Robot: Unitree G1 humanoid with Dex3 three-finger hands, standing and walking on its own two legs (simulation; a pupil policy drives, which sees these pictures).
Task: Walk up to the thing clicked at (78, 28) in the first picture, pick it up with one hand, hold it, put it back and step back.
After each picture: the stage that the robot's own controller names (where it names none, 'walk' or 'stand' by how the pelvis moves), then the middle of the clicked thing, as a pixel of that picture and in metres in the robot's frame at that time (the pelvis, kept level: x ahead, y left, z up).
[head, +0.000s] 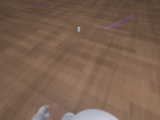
stand; (78, 29) +2.33 +0.38 -0.72
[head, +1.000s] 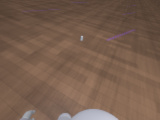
walk; (81, 38) +2.21 +0.17 -0.70
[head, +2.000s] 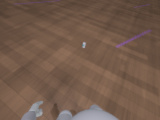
walk; (83, 45) +1.54 +0.04 -0.71
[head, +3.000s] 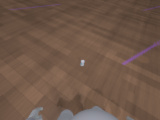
walk; (82, 63) +1.00 +0.06 -0.72
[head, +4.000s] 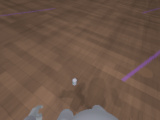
walk; (74, 81) +0.61 +0.14 -0.71
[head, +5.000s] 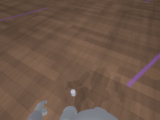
stand; (73, 92) +0.39 +0.18 -0.69
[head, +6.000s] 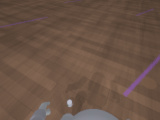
stand; (69, 103) +0.32 +0.19 -0.72
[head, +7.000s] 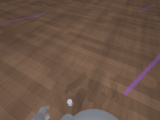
stand; (69, 102) +0.30 +0.19 -0.73
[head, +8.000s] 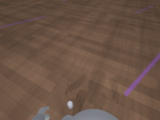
stand; (70, 104) +0.30 +0.19 -0.72
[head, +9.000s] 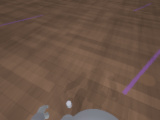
stand; (69, 104) +0.28 +0.20 -0.72
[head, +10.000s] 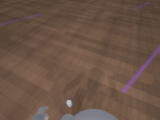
stand; (69, 103) +0.29 +0.20 -0.72
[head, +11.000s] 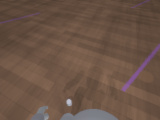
stand; (69, 102) +0.29 +0.20 -0.72
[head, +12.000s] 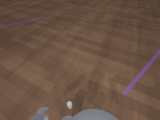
stand; (69, 104) +0.29 +0.19 -0.73
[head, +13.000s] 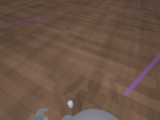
stand; (70, 104) +0.31 +0.18 -0.73
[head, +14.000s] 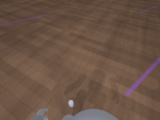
stand; (71, 103) +0.30 +0.17 -0.73
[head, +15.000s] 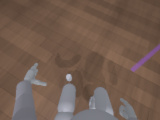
go down; (69, 77) +0.37 +0.16 -0.51
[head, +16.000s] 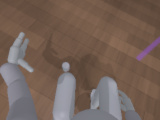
go down; (65, 67) +0.41 +0.18 -0.33
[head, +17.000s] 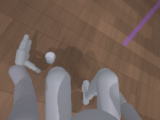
close in; (50, 58) +0.40 +0.21 -0.25
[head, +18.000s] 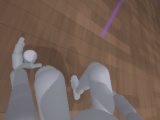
close; (30, 57) +0.40 +0.24 -0.22
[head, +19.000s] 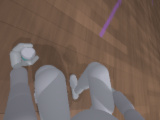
close; (28, 55) +0.40 +0.24 -0.22
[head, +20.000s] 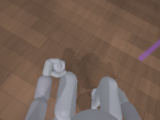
lift; (59, 69) +0.32 +0.21 -0.07
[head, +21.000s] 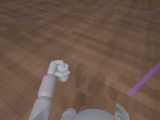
hold; (63, 72) +0.33 +0.18 +0.05
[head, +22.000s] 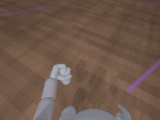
hold; (65, 75) +0.32 +0.17 +0.00
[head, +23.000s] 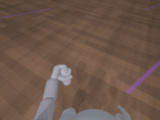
hold; (66, 76) +0.32 +0.16 +0.00
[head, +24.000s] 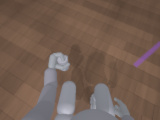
crouch; (63, 63) +0.40 +0.17 -0.07
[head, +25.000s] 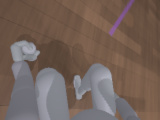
lower; (30, 52) +0.42 +0.24 -0.23
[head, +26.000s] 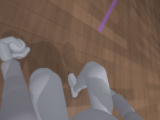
lower; (18, 49) +0.43 +0.27 -0.23
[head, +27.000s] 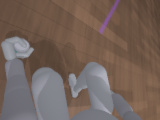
lower; (22, 49) +0.43 +0.26 -0.24
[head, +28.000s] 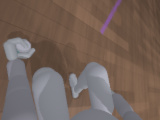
lower; (23, 50) +0.43 +0.25 -0.23
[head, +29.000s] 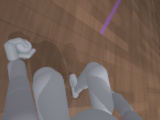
rest; (24, 50) +0.43 +0.25 -0.23
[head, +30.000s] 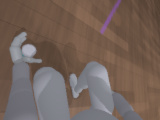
withdraw; (27, 52) +0.42 +0.23 -0.23
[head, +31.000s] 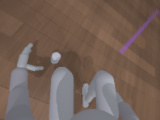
stand; (55, 58) +0.42 +0.21 -0.27
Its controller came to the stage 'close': yes
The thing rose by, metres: 0.72
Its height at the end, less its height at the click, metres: +0.00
